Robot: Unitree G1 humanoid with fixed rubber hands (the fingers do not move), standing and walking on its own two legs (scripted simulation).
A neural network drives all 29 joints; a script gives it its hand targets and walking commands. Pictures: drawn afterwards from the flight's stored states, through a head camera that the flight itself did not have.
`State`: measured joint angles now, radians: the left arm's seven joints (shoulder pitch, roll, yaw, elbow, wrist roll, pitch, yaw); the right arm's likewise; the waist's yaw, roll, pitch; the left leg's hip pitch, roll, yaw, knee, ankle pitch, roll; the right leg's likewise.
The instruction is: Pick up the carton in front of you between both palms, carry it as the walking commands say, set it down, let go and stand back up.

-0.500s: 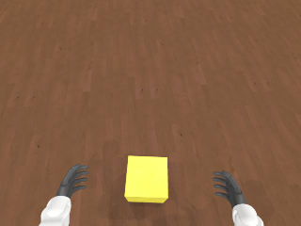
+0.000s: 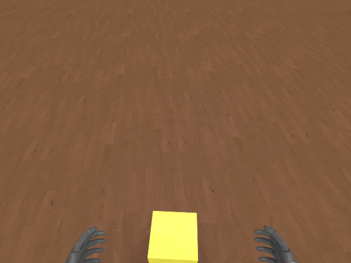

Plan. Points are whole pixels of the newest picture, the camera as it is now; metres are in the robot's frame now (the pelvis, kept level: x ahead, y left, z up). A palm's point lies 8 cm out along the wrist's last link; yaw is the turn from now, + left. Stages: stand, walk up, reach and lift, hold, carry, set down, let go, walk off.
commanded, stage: let go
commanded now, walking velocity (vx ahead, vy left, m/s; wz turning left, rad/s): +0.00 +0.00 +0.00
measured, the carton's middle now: (173, 242) +0.37 +0.01 -0.65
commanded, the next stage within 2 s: stand in 0.10 s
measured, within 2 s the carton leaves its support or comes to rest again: neither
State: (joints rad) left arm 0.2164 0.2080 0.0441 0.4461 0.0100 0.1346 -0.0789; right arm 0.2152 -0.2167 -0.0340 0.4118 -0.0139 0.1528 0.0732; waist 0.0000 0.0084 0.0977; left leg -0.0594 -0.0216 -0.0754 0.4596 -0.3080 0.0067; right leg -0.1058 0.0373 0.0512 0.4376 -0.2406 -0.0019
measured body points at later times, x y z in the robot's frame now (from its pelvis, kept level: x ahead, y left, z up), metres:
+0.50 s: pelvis +0.02 +0.01 +0.00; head +0.01 +0.01 +0.45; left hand +0.16 +0.29 -0.10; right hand +0.15 -0.29 -0.10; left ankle -0.03 +0.12 -0.74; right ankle +0.00 -0.12 -0.74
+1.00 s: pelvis +0.01 +0.00 +0.00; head +0.00 +0.01 +0.45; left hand +0.13 +0.30 -0.11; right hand +0.12 -0.30 -0.10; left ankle -0.03 +0.12 -0.74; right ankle +0.00 -0.12 -0.74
